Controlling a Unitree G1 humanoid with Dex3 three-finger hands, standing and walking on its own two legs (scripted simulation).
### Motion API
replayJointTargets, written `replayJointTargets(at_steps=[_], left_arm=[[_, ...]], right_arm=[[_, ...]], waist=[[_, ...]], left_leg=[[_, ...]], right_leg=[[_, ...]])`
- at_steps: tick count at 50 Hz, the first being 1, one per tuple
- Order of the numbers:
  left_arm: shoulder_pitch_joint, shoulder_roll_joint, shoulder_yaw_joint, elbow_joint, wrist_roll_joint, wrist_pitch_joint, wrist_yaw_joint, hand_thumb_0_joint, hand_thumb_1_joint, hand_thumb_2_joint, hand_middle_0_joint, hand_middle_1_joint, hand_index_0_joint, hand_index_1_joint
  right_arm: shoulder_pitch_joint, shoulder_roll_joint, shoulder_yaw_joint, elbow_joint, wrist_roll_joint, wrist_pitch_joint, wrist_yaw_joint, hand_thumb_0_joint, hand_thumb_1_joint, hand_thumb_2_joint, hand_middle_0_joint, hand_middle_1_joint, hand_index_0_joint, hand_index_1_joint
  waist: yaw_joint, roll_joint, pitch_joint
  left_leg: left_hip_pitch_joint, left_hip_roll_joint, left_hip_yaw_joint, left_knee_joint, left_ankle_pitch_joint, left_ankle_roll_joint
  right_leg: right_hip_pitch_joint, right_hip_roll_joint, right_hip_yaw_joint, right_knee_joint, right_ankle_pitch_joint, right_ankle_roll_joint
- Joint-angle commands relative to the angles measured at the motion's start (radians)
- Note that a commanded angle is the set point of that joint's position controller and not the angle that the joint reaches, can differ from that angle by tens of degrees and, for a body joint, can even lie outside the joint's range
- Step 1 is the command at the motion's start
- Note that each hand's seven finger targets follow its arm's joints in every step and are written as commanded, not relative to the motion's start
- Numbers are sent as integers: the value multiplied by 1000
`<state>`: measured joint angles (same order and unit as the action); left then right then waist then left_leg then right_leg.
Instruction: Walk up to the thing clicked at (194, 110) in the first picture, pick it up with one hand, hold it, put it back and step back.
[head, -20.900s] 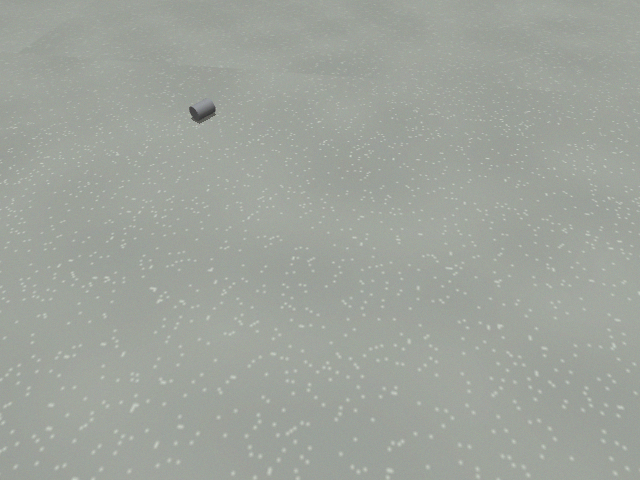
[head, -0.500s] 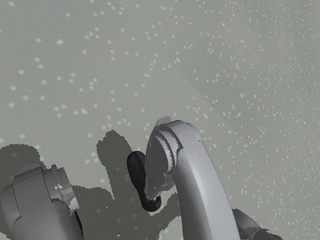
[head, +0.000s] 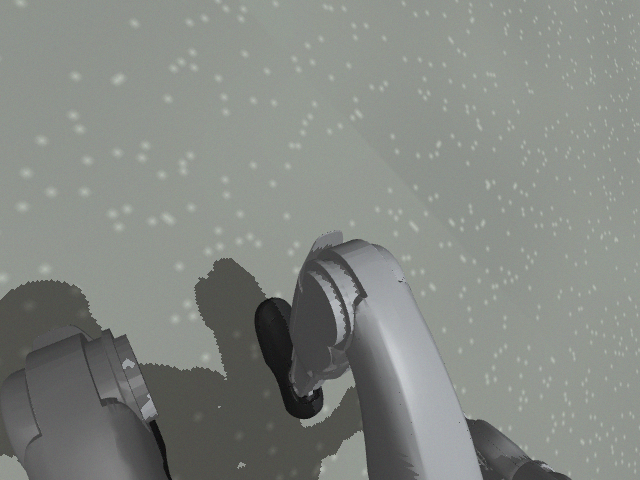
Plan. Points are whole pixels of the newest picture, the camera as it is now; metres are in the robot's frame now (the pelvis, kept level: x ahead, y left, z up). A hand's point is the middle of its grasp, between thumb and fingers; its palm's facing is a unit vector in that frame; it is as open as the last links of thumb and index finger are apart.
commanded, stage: close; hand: left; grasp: from above
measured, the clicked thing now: out of the picture +0.45 +0.33 -0.27
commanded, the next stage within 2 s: settle in 0.04 s
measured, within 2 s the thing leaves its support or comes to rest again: leaves its support in 0.42 s
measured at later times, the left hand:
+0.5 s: hand out of the picture +0.45 +0.33 -0.23, palm faces -0.42 -0.11 -0.90, open 11.1 cm
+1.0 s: hand out of the picture +0.43 +0.32 -0.13, palm faces -0.48 -0.09 -0.87, open 11.0 cm
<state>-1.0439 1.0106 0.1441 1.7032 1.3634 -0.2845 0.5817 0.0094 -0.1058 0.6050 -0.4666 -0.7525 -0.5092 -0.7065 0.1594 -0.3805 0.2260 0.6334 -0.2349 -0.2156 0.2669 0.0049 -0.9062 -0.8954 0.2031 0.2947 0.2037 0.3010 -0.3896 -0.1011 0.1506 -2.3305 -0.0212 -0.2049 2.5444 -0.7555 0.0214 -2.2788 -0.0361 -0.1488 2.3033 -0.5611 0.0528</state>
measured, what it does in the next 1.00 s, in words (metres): stands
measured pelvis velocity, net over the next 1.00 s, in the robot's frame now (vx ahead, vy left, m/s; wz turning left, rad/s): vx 0.00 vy -0.01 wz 0.10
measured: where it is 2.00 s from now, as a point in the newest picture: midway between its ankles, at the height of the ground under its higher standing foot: (228, 429)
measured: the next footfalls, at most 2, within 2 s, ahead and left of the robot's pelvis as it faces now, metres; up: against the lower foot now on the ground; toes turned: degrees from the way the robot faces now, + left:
none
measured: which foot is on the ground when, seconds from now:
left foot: down 0.00-1.00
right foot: down 0.00-1.00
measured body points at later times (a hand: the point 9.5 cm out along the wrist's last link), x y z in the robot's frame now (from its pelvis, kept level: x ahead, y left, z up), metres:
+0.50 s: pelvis +0.01 +0.00 +0.00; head +0.27 +0.13 +0.34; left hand +0.47 +0.33 -0.18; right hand +0.06 -0.27 -0.04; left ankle +0.06 +0.11 -0.28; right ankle +0.14 -0.13 -0.27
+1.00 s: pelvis +0.00 -0.01 +0.04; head +0.24 +0.09 +0.40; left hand +0.45 +0.33 -0.08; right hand +0.08 -0.29 -0.05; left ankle +0.06 +0.11 -0.28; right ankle +0.14 -0.13 -0.28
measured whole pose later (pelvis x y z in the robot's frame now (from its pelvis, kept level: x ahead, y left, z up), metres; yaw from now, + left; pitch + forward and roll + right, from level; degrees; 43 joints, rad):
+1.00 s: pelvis +0.00 -0.01 +0.04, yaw +5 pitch +34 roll -9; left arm -0.97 0.79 0.08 1.37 1.28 -0.29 0.29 0.01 -0.12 0.41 -0.74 -0.31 -0.76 -0.33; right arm 0.17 -0.34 0.08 0.65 -0.14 -0.06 0.19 0.01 -0.91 -0.89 0.20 0.30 0.20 0.30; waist -0.27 0.01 -0.01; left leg -2.28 -0.04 -0.13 2.38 -0.70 0.01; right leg -2.25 -0.07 -0.09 2.22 -0.56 0.03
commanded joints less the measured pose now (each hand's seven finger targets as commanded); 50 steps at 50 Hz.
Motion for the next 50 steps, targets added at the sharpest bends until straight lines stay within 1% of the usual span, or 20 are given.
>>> replayJointTargets(at_steps=[1,7,11,12,14,17,18,20,21,23,24,25,28,31,33,34,37,38,43,50], left_arm=[[-220,233,31,-82,-14,-12,28,0,543,838,-857,-801,-871,-786],[-220,220,3,-48,0,-12,23,0,588,822,-902,-768,-912,-759],[-263,268,37,-134,7,-3,32,0,647,877,-1025,-763,-1024,-766],[-261,243,17,-127,-1,3,27,0,665,886,-1047,-760,-1043,-768],[-256,257,36,-139,3,8,25,0,706,893,-1081,-749,-1075,-758],[-251,267,66,-231,-2,16,23,0,740,882,-1109,-723,-1102,-733],[-252,240,51,-263,-3,18,16,0,742,889,-1119,-706,-1105,-723],[-235,270,94,-305,-8,21,8,0,761,891,-1134,-692,-1120,-710],[-207,263,109,-362,-25,23,3,0,774,906,-1145,-693,-1127,-715],[-177,172,67,-405,-55,35,-21,0,796,905,-1170,-668,-1147,-694],[-219,118,19,-465,-64,35,-39,0,788,874,-1158,-658,-1139,-680],[-207,167,55,-489,-70,40,-45,0,776,864,-1155,-647,-1135,-670],[-191,155,59,-509,-87,62,-85,0,822,920,-1204,-635,-1173,-670],[-211,16,-25,-499,-106,70,-137,0,844,901,-1232,-588,-1196,-630],[-198,23,-27,-487,-116,73,-165,0,800,848,-1208,-550,-1170,-593],[-204,-4,-58,-478,-119,70,-181,0,753,832,-1190,-517,-1142,-569],[-196,28,-39,-467,-127,67,-216,0,757,808,-1189,-493,-1145,-542],[-227,13,-61,-477,-127,60,-231,0,759,800,-1212,-466,-1158,-526],[-247,65,-36,-470,-123,21,-255,0,741,768,-1194,-454,-1145,-509],[-294,101,-9,-539,-102,-4,-231,0,794,719,-1220,-405,-1178,-452]], right_arm=[[214,-327,-106,20,8,6,-12,0,-896,-900,200,299,199,299],[187,-325,-101,7,6,8,-17,0,-897,-901,200,299,199,299],[201,-324,-109,15,4,14,-20,0,-909,-903,200,300,200,300],[194,-319,-113,10,11,10,-20,0,-910,-904,200,300,199,300],[208,-319,-114,16,10,9,-18,0,-910,-903,200,300,199,300],[219,-319,-135,15,15,10,-14,0,-908,-902,200,300,199,300],[207,-318,-142,9,19,9,-13,0,-908,-902,200,299,199,299],[235,-319,-161,18,23,14,-7,0,-905,-901,200,299,199,299],[229,-321,-182,18,31,20,-8,0,-906,-902,200,299,199,299],[216,-296,-196,18,41,23,0,0,-904,-901,200,299,199,299],[200,-288,-198,10,47,23,5,0,-904,-901,200,299,199,299],[204,-288,-208,10,54,28,6,0,-904,-901,200,299,199,299],[240,-290,-242,29,72,50,6,0,-901,-900,200,299,200,300],[242,-254,-233,26,80,73,4,0,-899,-899,200,300,200,300],[240,-253,-240,20,90,87,-6,0,-900,-900,200,300,200,300],[254,-242,-241,51,94,98,-13,0,-900,-900,200,300,200,300],[253,-240,-245,19,99,113,-30,0,-896,-899,200,300,200,300],[266,-234,-241,43,102,119,-34,0,-898,-900,200,300,200,300],[248,-223,-239,24,102,139,-71,0,-898,-900,200,300,200,300],[243,-199,-244,21,103,155,-106,0,-894,-896,200,300,200,300]], waist=[[-39,504,-631],[-49,493,-590],[-22,557,-683],[-25,556,-677],[-33,537,-672],[-8,599,-741],[0,618,-746],[6,626,-769],[38,662,-810],[39,672,-831],[38,677,-838],[62,683,-883],[84,659,-897],[60,556,-842],[63,513,-848],[73,490,-845],[63,391,-843],[67,397,-823],[81,351,-836],[111,469,-905]], left_leg=[[479,14,65,-316,277,-21],[468,17,67,-328,215,-18],[516,14,70,-334,257,-22],[510,15,76,-329,255,-21],[497,15,82,-317,266,-19],[576,16,79,-326,335,-30],[589,13,82,-327,356,-35],[603,14,84,-334,372,-37],[634,9,82,-349,396,-43],[656,10,88,-352,413,-46],[655,9,91,-355,412,-46],[668,9,95,-367,415,-43],[646,3,109,-380,395,-37],[577,-7,119,-391,350,-22],[556,-10,119,-410,309,-11],[539,-12,125,-422,275,-7],[496,-21,145,-421,266,5],[474,-25,154,-417,263,6],[441,-33,173,-414,236,8],[542,-32,180,-463,237,-6]], right_leg=[[357,50,-99,-147,163,-77],[343,50,-92,-152,123,-73],[357,48,-89,-144,153,-78],[357,49,-83,-144,159,-79],[364,50,-85,-147,169,-77],[356,44,-84,-134,206,-82],[339,44,-84,-135,213,-84],[347,41,-78,-130,221,-84],[342,35,-79,-133,225,-88],[341,35,-72,-129,243,-90],[329,33,-71,-138,242,-91],[343,32,-65,-141,242,-92],[328,25,-46,-161,224,-98],[324,26,-36,-199,199,-98],[339,26,-30,-216,173,-95],[344,30,-24,-226,152,-100],[430,28,-13,-257,148,-91],[423,26,-5,-260,144,-94],[470,26,10,-292,97,-97],[448,23,18,-294,86,-101]])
